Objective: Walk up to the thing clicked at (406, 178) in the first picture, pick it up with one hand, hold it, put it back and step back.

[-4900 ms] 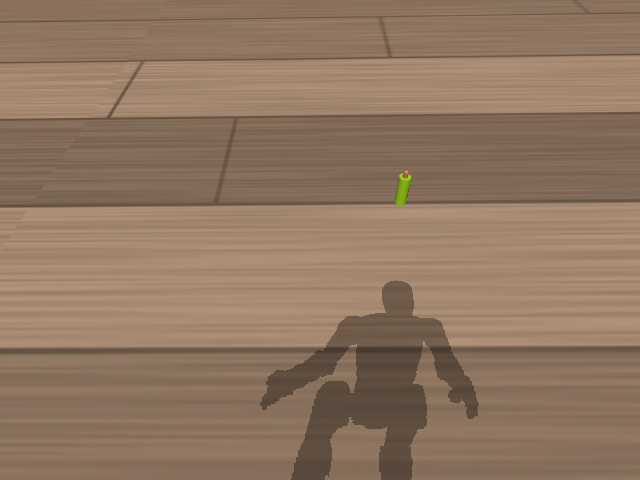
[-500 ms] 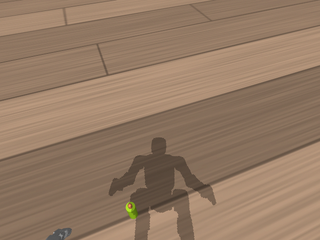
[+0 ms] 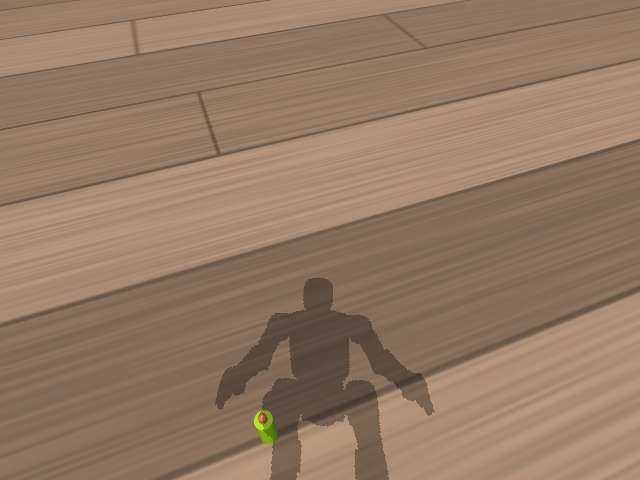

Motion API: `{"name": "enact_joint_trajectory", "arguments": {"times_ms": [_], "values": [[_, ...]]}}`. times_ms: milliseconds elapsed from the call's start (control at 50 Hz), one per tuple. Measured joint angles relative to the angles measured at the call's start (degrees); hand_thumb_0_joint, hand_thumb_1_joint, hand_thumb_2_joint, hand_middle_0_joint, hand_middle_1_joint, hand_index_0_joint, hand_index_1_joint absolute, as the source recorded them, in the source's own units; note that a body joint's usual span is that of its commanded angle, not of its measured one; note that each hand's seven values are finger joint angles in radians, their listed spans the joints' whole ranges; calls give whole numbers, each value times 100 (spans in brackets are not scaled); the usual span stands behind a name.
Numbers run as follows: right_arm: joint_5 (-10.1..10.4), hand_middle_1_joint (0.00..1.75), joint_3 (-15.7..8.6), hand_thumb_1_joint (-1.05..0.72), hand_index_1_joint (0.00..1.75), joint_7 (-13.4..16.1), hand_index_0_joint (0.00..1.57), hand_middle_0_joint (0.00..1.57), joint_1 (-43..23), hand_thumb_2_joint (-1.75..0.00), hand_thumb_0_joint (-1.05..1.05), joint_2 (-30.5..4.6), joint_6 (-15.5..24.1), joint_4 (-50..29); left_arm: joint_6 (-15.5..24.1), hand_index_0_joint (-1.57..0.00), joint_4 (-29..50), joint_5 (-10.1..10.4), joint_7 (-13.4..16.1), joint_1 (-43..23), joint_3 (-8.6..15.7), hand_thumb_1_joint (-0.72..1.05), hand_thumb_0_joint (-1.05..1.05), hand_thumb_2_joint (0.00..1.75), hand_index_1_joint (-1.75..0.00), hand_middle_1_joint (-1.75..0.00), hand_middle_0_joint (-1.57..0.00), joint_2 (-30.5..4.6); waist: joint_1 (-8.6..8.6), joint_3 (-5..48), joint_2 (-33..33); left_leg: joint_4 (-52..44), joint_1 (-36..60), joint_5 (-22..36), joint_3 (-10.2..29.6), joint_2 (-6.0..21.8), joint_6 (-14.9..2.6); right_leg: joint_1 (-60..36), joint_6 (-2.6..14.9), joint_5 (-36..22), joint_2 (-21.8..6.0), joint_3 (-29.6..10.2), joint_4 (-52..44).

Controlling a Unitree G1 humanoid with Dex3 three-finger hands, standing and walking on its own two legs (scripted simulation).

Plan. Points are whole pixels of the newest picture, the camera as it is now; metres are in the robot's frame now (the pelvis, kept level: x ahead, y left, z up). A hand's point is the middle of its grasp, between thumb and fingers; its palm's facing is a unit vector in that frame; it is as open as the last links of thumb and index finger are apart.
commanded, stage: walk up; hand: left
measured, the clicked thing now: (265, 426) +0.36 +0.19 -0.69
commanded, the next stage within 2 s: stand in 0.30 s
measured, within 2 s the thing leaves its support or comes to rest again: neither
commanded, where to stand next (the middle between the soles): +0.04 +0.00 m, yaw -1 degrees
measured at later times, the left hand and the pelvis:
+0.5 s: hand out of the picture +0.09 +0.25 -0.16, palm faces -0.02 -0.94 -0.34, open 7.4 cm; pelvis +0.01 +0.00 +0.00, yaw +0 degrees
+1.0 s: hand out of the picture +0.08 +0.25 -0.16, palm faces -0.03 -0.94 -0.34, open 7.4 cm; pelvis +0.00 -0.01 +0.00, yaw +0 degrees
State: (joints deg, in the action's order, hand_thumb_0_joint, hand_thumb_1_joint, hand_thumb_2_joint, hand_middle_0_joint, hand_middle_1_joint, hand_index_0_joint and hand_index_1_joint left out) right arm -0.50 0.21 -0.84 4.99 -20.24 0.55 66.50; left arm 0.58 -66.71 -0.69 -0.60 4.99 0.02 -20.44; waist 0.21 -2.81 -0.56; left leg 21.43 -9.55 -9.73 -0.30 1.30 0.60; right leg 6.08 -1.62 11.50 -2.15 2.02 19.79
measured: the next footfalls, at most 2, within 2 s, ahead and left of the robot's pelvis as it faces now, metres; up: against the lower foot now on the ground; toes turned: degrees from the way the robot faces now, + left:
none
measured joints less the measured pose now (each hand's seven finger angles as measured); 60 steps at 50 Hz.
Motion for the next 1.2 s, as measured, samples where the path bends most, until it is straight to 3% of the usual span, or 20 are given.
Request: {"name": "enact_joint_trajectory", "arguments": {"times_ms": [1200], "values": [[-22, 30, 8, -90, 30, 31, 21, 20, 57, -90, 1, 17, -12, -41, -29, -20, 130, -12, 10, 129, 16, 90, 0, 90, -30, -30, -21, 47, 16, 18, 42, -259, 92, 133, 51, 15, 51, -88, 33, -88, 21, 55, -211]]}}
